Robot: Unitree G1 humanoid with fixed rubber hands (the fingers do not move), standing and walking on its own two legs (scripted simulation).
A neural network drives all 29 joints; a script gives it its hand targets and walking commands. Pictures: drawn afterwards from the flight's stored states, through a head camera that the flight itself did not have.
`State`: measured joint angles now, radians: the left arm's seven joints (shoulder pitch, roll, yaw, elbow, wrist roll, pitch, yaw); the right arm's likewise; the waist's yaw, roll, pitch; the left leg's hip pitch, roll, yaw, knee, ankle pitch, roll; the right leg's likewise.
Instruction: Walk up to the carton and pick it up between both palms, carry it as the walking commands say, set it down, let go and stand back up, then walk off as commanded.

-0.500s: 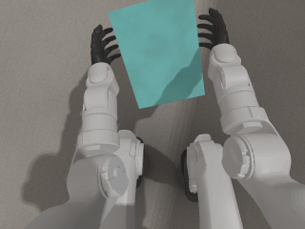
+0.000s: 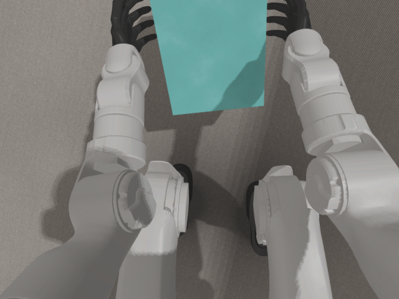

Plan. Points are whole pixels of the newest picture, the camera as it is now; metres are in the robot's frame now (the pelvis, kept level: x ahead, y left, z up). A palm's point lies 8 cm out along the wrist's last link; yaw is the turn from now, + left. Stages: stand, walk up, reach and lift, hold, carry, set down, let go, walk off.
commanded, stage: set down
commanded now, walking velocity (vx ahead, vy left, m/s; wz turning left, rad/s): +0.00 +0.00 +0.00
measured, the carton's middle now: (210, 37) +0.56 +0.04 -0.25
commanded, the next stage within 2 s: none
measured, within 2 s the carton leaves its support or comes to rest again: neither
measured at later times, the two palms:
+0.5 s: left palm (125, 39) +0.53 +0.18 -0.15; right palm (289, 31) +0.55 -0.10 -0.17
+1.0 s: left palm (125, 36) +0.54 +0.18 -0.16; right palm (289, 28) +0.56 -0.10 -0.18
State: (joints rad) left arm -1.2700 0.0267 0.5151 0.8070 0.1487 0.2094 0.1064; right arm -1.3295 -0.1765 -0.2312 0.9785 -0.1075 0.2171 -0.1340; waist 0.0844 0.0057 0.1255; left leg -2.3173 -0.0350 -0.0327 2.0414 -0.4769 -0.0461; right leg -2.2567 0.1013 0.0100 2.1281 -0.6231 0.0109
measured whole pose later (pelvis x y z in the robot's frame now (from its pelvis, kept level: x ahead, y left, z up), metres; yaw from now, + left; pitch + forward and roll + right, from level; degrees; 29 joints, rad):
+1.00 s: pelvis +0.01 +0.00 -0.02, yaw +1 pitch +41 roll +2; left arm -1.38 0.14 0.56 0.95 0.14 0.16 0.02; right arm -1.42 -0.19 -0.27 1.02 -0.18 0.18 -0.03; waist 0.07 0.04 0.22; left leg -2.34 -0.05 -0.02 2.13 -0.51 -0.06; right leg -2.27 0.10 0.01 2.23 -0.66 0.00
